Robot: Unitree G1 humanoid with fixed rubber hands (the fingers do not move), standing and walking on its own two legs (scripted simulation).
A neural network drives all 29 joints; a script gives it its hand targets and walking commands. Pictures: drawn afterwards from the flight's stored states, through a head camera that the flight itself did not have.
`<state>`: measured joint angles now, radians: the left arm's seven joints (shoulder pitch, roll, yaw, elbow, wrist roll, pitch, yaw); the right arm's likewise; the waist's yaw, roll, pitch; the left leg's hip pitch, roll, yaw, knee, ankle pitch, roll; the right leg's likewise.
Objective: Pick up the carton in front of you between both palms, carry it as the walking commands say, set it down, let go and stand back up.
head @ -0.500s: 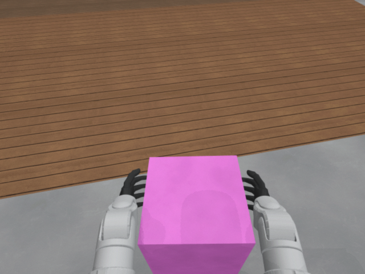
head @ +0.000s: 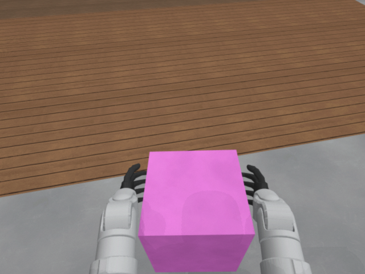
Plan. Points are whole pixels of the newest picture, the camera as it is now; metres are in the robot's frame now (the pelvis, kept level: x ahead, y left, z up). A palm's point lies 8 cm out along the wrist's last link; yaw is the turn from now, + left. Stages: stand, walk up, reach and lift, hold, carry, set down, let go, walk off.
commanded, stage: hold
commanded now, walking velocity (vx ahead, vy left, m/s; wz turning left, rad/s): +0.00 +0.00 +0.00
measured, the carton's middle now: (194, 213) +0.29 +0.00 -0.03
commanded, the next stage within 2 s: carry in 0.28 s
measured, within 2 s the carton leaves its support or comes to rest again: neither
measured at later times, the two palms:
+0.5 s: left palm (119, 183) +0.32 +0.18 +0.06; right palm (246, 178) +0.33 -0.12 +0.06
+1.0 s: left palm (126, 120) +0.53 +0.20 +0.09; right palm (225, 114) +0.55 -0.10 +0.09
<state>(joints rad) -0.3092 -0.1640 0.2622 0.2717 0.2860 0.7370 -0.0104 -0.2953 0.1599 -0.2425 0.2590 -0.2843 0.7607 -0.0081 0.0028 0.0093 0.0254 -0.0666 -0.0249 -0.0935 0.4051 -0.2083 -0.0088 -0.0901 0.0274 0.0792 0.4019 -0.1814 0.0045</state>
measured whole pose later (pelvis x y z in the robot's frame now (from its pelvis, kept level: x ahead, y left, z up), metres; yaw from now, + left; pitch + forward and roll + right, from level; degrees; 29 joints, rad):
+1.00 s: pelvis +0.28 +0.02 +0.00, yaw +4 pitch +5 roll +0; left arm -0.17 -0.14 0.11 -0.33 0.10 1.24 0.10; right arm -0.16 0.13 -0.12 -0.34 -0.10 1.25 -0.10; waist 0.03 -0.02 -0.12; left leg -0.58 0.09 0.14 0.66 -0.22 -0.01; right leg -0.07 -0.05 -0.20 0.29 -0.31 0.00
